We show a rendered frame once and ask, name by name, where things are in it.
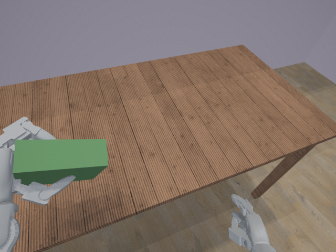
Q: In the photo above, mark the right robot hand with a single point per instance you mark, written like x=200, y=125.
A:
x=252, y=230

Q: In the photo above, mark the table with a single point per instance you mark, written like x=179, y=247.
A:
x=173, y=126

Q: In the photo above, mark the sponge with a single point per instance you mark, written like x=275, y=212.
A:
x=47, y=161

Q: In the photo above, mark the robot left forearm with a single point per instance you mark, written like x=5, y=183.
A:
x=9, y=226

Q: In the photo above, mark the left robot hand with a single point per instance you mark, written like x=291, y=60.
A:
x=37, y=193

